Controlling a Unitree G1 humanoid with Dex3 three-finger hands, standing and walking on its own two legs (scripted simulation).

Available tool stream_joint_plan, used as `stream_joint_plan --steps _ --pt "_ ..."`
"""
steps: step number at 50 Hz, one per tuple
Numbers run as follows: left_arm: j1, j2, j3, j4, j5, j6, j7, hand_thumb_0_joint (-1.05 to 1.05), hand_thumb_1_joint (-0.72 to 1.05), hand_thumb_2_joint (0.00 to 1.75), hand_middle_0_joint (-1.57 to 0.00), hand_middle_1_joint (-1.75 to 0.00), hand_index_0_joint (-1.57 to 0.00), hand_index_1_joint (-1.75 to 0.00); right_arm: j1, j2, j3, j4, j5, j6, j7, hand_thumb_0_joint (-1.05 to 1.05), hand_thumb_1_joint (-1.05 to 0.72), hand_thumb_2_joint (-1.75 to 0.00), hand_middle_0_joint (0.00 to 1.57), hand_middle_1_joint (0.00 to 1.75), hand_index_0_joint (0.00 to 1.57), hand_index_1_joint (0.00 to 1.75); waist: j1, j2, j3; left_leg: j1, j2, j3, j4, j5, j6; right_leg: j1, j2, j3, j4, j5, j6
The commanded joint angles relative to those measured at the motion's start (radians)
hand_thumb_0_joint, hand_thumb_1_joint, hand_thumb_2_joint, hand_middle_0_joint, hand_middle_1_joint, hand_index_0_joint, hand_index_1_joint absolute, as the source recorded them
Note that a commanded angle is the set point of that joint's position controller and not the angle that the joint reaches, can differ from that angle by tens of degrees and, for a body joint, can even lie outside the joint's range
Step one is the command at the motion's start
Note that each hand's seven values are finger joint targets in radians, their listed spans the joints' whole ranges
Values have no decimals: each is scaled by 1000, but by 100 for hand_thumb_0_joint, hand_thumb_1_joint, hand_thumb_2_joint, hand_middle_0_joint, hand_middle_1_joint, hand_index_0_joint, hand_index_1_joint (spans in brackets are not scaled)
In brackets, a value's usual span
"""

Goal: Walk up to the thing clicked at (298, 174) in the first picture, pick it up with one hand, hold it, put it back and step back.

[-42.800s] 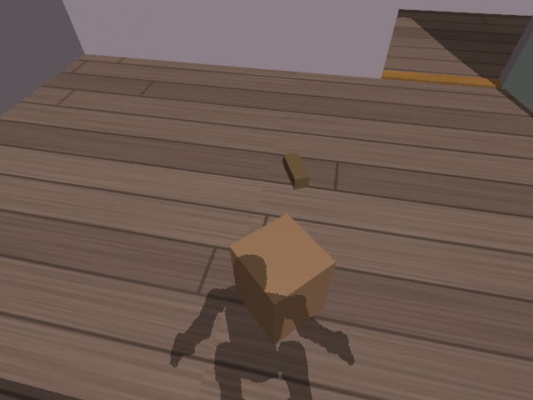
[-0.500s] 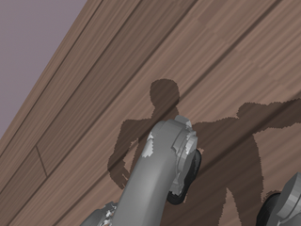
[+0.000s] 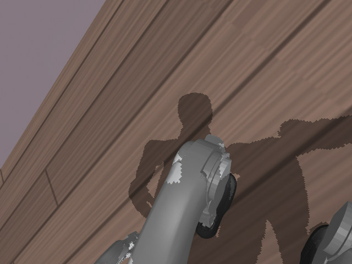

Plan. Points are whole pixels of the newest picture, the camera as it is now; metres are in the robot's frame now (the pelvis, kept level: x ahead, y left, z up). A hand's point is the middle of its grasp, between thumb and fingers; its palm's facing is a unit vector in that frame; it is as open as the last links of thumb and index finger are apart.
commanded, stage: close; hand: right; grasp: from above
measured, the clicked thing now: out of the picture +0.48 -0.38 -0.28
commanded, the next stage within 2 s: settle in 0.58 s
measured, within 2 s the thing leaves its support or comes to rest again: leaves its support in 1.06 s
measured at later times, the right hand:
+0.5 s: hand out of the picture +0.48 -0.33 -0.24, palm faces -0.43 +0.12 -0.89, open 11.0 cm
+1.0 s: hand out of the picture +0.49 -0.33 -0.23, palm faces -0.42 +0.14 -0.90, open 10.8 cm
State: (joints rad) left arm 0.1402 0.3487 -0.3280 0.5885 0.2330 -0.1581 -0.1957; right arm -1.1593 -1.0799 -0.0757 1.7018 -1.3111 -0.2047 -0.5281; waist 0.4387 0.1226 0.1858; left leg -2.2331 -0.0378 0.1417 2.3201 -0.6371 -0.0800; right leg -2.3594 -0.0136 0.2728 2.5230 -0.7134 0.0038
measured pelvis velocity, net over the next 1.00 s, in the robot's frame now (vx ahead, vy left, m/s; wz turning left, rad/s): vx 0.00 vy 0.00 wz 0.00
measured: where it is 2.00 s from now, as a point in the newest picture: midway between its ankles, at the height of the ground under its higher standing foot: (255, 244)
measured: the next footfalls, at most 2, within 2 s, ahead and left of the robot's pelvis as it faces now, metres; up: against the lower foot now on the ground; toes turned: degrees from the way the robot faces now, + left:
none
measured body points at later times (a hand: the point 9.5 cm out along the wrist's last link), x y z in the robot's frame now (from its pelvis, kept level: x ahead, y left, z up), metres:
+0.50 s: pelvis +0.00 +0.00 +0.00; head +0.29 -0.13 +0.32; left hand +0.03 +0.25 -0.04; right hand +0.50 -0.33 -0.19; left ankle +0.12 +0.13 -0.28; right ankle +0.06 -0.13 -0.28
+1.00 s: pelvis +0.00 +0.00 +0.00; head +0.29 -0.13 +0.32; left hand +0.04 +0.25 -0.05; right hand +0.51 -0.33 -0.18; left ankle +0.12 +0.13 -0.28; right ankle +0.06 -0.13 -0.28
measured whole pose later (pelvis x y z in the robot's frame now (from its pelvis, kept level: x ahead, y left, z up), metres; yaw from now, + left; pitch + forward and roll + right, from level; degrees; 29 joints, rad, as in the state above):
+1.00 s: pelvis +0.00 +0.00 +0.00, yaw +0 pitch +30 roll +16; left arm 0.16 0.35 -0.32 0.57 0.23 -0.11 -0.18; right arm -1.11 -1.05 -0.13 1.57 -1.30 -0.19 -0.45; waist 0.42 0.10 0.17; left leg -2.24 -0.03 0.14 2.31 -0.64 -0.07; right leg -2.37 -0.01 0.27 2.51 -0.71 0.01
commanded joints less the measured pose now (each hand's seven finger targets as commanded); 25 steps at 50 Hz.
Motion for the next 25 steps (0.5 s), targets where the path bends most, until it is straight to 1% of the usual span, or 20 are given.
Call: stream_joint_plan --steps 1,2,3,5,7,8,9,10,11,12,13,14,15,16,17,18,19,20,22,25 --pt "214 333 98 28 -3 4 11 0 90 90 -20 -30 -20 -30 -232 -210 -20 -123 14 4 -20 0 -1 -80 38 98 44 93 46 -566 -632 331 -31 133 -174 239 102 537 -36 -100 -268 241 1" --pt "205 327 94 23 -2 7 11 0 90 90 -20 -30 -20 -30 -203 -195 -10 -97 17 6 -20 0 -3 -81 41 97 46 92 43 -548 -635 346 -34 133 -178 236 101 526 -35 -102 -266 233 -2" --pt "200 327 90 22 -3 8 13 0 90 90 -20 -30 -20 -30 -215 -191 -9 -105 21 4 -20 0 -5 -83 43 97 48 92 51 -533 -628 336 -33 136 -179 231 100 510 -36 -98 -265 223 -3" --pt "214 333 94 20 -3 9 11 0 90 90 -20 -30 -20 -30 -235 -199 -11 -131 19 4 -14 0 -9 -80 45 96 50 91 57 -543 -618 339 -31 132 -180 233 98 506 -33 -104 -263 221 -6" --pt "210 331 94 19 -6 7 12 0 90 90 -20 -30 -20 -30 -217 -205 -7 -110 23 8 -8 0 -10 -81 48 94 52 90 57 -507 -604 362 -37 124 -192 224 95 475 -31 -115 -259 206 -13" --pt "216 335 97 24 -5 7 15 0 90 90 -20 -30 -20 -30 -230 -221 -21 -145 21 6 -9 0 -12 -80 48 94 53 89 51 -524 -630 367 -35 125 -193 236 95 484 -31 -114 -257 222 -12" --pt "213 332 95 20 -7 6 16 0 90 90 -20 -30 -20 -30 -215 -207 -10 -121 22 10 -5 0 -13 -80 50 93 54 88 50 -513 -624 365 -34 122 -190 236 97 492 -31 -114 -256 226 -11" --pt "217 338 102 22 -6 9 18 0 90 90 -20 -30 -20 -30 -225 -220 -21 -150 25 8 -9 0 -15 -80 51 93 55 89 42 -536 -653 369 -36 125 -191 240 97 511 -33 -111 -263 231 -8" --pt "228 342 104 33 -8 11 15 0 90 90 -20 -30 -20 -30 -262 -224 -28 -205 20 4 -8 0 -18 -81 53 93 57 89 42 -594 -682 339 -28 129 -176 265 102 568 -38 -97 -264 279 4" --pt "229 335 106 30 -5 11 14 0 90 90 -20 -30 -20 -30 -227 -201 -15 -143 18 12 -5 0 -19 -79 54 93 59 88 47 -579 -667 354 -33 127 -175 270 101 564 -38 -101 -265 280 0" --pt "226 329 99 27 -5 14 14 0 90 90 -20 -30 -20 -30 -215 -193 -13 -127 25 13 -7 0 -22 -81 57 92 61 88 50 -548 -658 363 -37 132 -179 263 100 536 -36 -102 -267 267 -2" --pt "228 340 107 29 -10 12 13 0 90 90 -20 -30 -20 -30 -239 -188 -8 -154 21 12 -2 0 -24 -81 58 90 62 86 65 -559 -634 341 -34 129 -178 269 101 525 -34 -105 -255 273 -3" --pt "229 324 91 30 -7 14 13 0 90 90 -20 -30 -20 -30 -224 -196 -19 -130 23 13 -1 0 -24 -80 59 90 63 86 58 -532 -631 359 -33 130 -183 272 100 509 -34 -104 -258 275 -5" --pt "219 329 88 27 -7 16 17 0 90 90 -20 -30 -20 -30 -219 -201 -15 -110 24 12 -1 0 -26 -81 61 89 65 85 58 -516 -612 359 -37 127 -189 252 101 478 -31 -113 -248 251 -9" --pt "219 337 98 21 -9 17 17 0 90 90 -20 -30 -20 -30 -205 -196 -10 -111 25 11 3 0 -28 -83 63 89 66 86 56 -516 -610 362 -37 124 -190 249 101 485 -31 -115 -252 249 -9" --pt "224 332 90 29 -7 19 19 0 90 90 -20 -30 -20 -30 -216 -204 -17 -119 21 8 2 0 -30 -83 65 89 68 86 57 -513 -603 362 -35 126 -194 250 100 471 -31 -114 -247 249 -9" --pt "224 340 95 21 -2 21 20 0 90 90 -20 -30 -20 -30 -213 -207 -15 -118 20 9 2 0 -33 -83 67 89 70 86 53 -528 -616 365 -36 128 -191 242 102 495 -32 -111 -261 244 -6" --pt "214 341 98 17 -4 20 22 0 90 90 -20 -30 -20 -30 -209 -206 -14 -107 21 9 3 0 -37 -82 69 89 73 85 46 -530 -601 349 -35 129 -192 219 104 484 -30 -110 -266 216 -6" --pt "220 337 95 22 -3 23 20 0 90 90 -20 -30 -20 -30 -207 -206 -16 -121 16 11 5 0 -42 -81 73 88 76 84 44 -558 -617 334 -32 132 -181 237 105 535 -36 -101 -273 250 2" --pt "215 331 88 14 -3 24 20 0 90 90 -20 -30 -20 -30 -200 -188 -6 -108 23 11 8 0 -47 -85 79 86 81 84 57 -527 -603 346 -33 133 -184 241 101 507 -34 -102 -265 244 -4"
